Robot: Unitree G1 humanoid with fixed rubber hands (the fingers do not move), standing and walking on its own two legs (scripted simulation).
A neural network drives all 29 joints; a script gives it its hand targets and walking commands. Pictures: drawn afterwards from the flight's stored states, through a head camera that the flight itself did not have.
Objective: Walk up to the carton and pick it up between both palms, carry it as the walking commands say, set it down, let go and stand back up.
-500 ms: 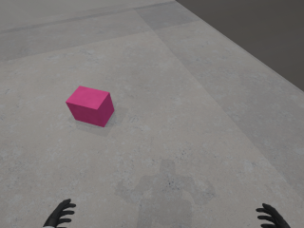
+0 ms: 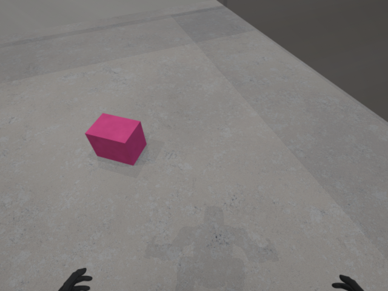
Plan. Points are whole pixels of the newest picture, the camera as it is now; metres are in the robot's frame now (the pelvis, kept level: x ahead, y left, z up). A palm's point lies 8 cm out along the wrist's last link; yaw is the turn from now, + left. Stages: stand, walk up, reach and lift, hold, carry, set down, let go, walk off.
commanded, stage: stand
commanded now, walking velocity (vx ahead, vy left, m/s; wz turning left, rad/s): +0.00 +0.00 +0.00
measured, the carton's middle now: (118, 139) +1.10 +0.60 -0.67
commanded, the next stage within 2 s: walk up in 1.32 s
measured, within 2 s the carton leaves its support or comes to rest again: neither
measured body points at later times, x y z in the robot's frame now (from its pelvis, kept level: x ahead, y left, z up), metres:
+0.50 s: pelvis +0.00 +0.00 +0.00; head +0.01 +0.00 +0.45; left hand +0.11 +0.32 -0.11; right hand +0.11 -0.32 -0.11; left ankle +0.01 +0.12 -0.74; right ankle +0.01 -0.12 -0.74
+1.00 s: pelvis +0.01 +0.00 +0.00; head +0.02 +0.00 +0.45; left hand +0.12 +0.32 -0.11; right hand +0.12 -0.32 -0.11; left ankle +0.01 +0.12 -0.74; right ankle +0.01 -0.12 -0.74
